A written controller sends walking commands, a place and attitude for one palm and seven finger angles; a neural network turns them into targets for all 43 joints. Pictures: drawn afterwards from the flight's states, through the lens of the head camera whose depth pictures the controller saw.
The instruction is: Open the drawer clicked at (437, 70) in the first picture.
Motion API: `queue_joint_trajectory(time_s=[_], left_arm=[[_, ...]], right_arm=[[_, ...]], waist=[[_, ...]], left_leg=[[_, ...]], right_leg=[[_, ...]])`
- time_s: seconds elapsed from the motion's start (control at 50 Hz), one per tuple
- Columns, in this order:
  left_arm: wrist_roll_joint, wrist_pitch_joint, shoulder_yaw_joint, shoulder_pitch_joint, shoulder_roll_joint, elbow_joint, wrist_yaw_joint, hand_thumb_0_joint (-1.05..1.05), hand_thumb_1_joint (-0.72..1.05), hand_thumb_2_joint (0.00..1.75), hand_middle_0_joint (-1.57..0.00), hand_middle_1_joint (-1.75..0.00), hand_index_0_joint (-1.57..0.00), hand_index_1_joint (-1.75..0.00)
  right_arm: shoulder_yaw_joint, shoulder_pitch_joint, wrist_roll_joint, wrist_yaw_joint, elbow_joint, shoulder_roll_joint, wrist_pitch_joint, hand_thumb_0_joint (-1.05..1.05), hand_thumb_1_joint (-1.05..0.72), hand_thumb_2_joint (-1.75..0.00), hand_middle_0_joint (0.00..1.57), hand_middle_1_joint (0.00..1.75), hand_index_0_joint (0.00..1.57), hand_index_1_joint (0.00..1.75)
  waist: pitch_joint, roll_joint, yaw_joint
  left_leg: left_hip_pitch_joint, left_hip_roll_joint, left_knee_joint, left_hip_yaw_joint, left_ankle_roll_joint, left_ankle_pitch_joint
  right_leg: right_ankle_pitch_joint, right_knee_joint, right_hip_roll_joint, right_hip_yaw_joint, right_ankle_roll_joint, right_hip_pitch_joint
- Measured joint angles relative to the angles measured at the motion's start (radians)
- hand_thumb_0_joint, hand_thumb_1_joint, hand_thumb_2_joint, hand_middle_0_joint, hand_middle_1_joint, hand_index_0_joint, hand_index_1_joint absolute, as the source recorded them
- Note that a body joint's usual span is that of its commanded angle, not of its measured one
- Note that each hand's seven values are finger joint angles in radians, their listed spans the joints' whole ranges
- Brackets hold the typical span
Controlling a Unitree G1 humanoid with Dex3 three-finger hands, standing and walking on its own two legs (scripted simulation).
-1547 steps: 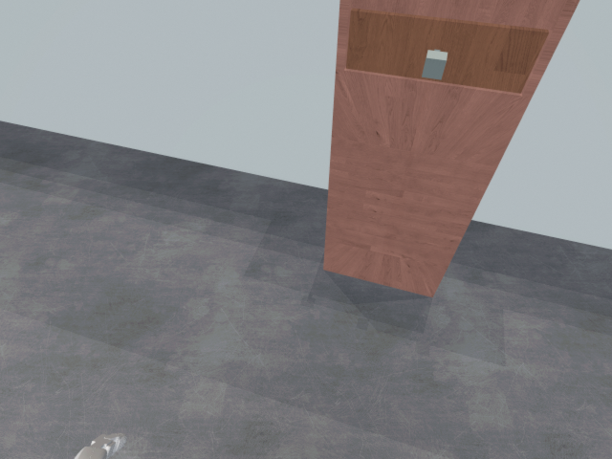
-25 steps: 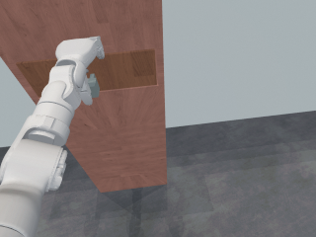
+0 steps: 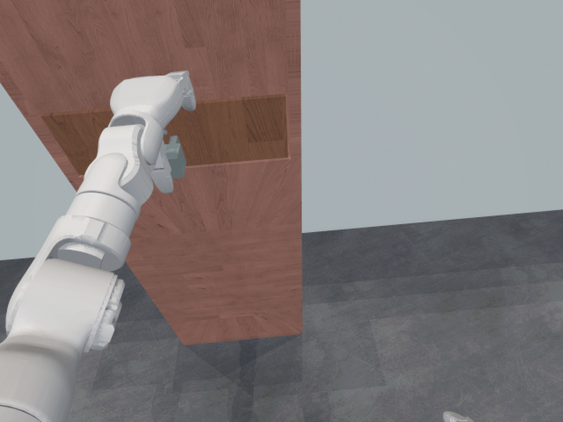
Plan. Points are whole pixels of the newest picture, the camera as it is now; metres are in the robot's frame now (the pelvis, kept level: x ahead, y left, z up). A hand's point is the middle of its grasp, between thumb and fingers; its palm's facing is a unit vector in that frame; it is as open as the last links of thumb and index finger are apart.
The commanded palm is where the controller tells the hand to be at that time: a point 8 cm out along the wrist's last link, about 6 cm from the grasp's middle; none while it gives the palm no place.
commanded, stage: lower the fingers behind the handle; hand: left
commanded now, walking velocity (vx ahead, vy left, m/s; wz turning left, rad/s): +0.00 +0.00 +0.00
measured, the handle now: (171, 153) +0.51 +0.18 +0.13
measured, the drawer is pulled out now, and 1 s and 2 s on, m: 0.00 0.00 0.00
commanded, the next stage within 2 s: lift the fingers back up to retry in 1.34 s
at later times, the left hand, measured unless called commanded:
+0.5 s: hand (158, 147) +0.47 +0.18 +0.17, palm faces -0.01 +0.00 -1.00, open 13.7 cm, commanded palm +0.45 +0.21 +0.19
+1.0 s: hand (149, 162) +0.48 +0.20 +0.14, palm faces +0.05 -0.03 -1.00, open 13.5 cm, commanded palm +0.46 +0.22 +0.16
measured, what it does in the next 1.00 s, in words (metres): stands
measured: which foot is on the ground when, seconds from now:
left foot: down 0.00-1.00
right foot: down 0.00-1.00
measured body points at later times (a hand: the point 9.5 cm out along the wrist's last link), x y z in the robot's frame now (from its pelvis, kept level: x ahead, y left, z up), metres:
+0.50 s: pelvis +0.00 -0.01 +0.00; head +0.01 -0.03 +0.45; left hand +0.47 +0.18 +0.22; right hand +0.08 -0.28 -0.13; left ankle +0.00 +0.11 -0.73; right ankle -0.01 -0.07 -0.74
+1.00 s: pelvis +0.00 +0.01 -0.01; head +0.02 +0.00 +0.44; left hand +0.47 +0.20 +0.20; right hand +0.08 -0.25 -0.14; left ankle +0.00 +0.11 -0.73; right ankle -0.01 -0.07 -0.74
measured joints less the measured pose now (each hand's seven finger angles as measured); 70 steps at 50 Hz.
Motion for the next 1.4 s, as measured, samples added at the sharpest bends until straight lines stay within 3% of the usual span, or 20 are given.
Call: queue_joint_trajectory(time_s=[0.28, 0.52, 0.6, 0.66, 0.7, 0.84, 0.96, 1.2, 1.4], left_arm=[[0.008, 0.028, -0.021, -0.019, -0.008, 0.020, 0.018, 0.00, -0.49, 0.30, -0.40, -1.27, -0.34, -1.29], [0.019, 0.037, -0.010, 0.025, 0.045, 0.091, -0.013, 0.00, -0.49, 0.30, -0.36, -1.25, -0.32, -1.27], [-0.015, -0.023, 0.041, 0.088, 0.065, 0.024, -0.001, 0.00, -0.49, 0.31, -0.34, -1.22, -0.29, -1.27], [0.013, -0.079, 0.026, 0.099, 0.073, -0.021, 0.017, 0.00, -0.49, 0.31, -0.34, -1.21, -0.27, -1.26], [0.020, -0.086, 0.016, 0.104, 0.062, -0.031, 0.045, 0.00, -0.49, 0.31, -0.33, -1.21, -0.27, -1.26], [0.014, -0.033, -0.010, 0.069, 0.006, 0.010, 0.117, -0.01, -0.49, 0.30, -0.35, -1.23, -0.33, -1.32], [0.032, 0.012, -0.018, 0.049, -0.022, 0.056, 0.129, 0.00, -0.49, 0.31, -0.37, -1.27, -0.34, -1.31], [0.043, 0.010, -0.028, 0.004, -0.015, 0.085, 0.100, 0.00, -0.49, 0.30, -0.34, -1.27, -0.32, -1.29], [0.047, 0.026, -0.031, -0.038, -0.024, 0.121, 0.135, 0.00, -0.49, 0.30, -0.36, -1.27, -0.32, -1.33]], right_arm=[[0.003, 0.017, -0.002, 0.005, 0.006, -0.002, 0.016, 0.01, -0.90, -0.90, 0.20, 0.30, 0.20, 0.30], [-0.001, 0.042, 0.000, 0.002, -0.020, -0.012, 0.020, 0.01, -0.90, -0.90, 0.20, 0.30, 0.20, 0.30], [-0.017, 0.068, -0.001, 0.000, -0.025, -0.008, 0.001, 0.01, -0.91, -0.90, 0.20, 0.30, 0.20, 0.30], [-0.034, 0.087, -0.008, 0.004, -0.008, -0.002, -0.010, 0.01, -0.91, -0.90, 0.20, 0.30, 0.20, 0.30], [-0.043, 0.092, -0.010, 0.011, 0.007, -0.002, -0.013, 0.01, -0.91, -0.90, 0.20, 0.30, 0.20, 0.30], [-0.046, 0.080, -0.013, 0.035, 0.034, 0.002, -0.018, 0.01, -0.91, -0.90, 0.20, 0.30, 0.20, 0.29], [-0.031, 0.056, -0.017, 0.041, 0.022, 0.015, -0.002, 0.01, -0.91, -0.90, 0.20, 0.30, 0.20, 0.30], [-0.018, 0.054, -0.018, 0.034, -0.019, 0.019, 0.005, 0.01, -0.90, -0.90, 0.20, 0.30, 0.20, 0.30], [-0.026, 0.095, -0.019, 0.036, 0.002, 0.013, -0.007, 0.01, -0.91, -0.90, 0.20, 0.30, 0.20, 0.30]], waist=[[-0.013, -0.010, -0.004], [-0.011, -0.003, -0.030], [0.015, -0.010, -0.020], [0.016, -0.017, -0.004], [0.010, -0.015, 0.005], [-0.010, -0.008, 0.010], [-0.031, -0.006, 0.005], [-0.020, -0.020, -0.011], [-0.015, -0.019, -0.020]], left_leg=[[-0.022, 0.004, 0.019, -0.011, -0.007, -0.007], [-0.043, 0.013, 0.043, -0.002, -0.009, -0.014], [-0.059, 0.011, 0.056, -0.009, -0.007, -0.015], [-0.081, 0.008, 0.068, -0.019, -0.006, -0.018], [-0.095, 0.006, 0.077, -0.025, -0.005, -0.023], [-0.118, -0.007, 0.096, -0.033, 0.007, -0.036], [-0.117, -0.012, 0.098, -0.022, 0.015, -0.040], [-0.144, -0.017, 0.123, -0.013, 0.026, -0.037], [-0.184, -0.020, 0.146, -0.013, 0.032, -0.034]], right_leg=[[-0.007, 0.012, 0.004, -0.012, -0.007, -0.017], [-0.008, 0.035, 0.012, -0.005, -0.010, -0.040], [-0.011, 0.044, 0.010, -0.012, -0.010, -0.053], [-0.015, 0.050, 0.007, -0.023, -0.010, -0.068], [-0.018, 0.052, 0.006, -0.028, -0.009, -0.077], [-0.032, 0.064, -0.006, -0.037, 0.003, -0.092], [-0.035, 0.070, -0.012, -0.027, 0.012, -0.095], [-0.032, 0.098, -0.018, -0.021, 0.023, -0.125], [-0.030, 0.119, -0.022, -0.023, 0.029, -0.163]])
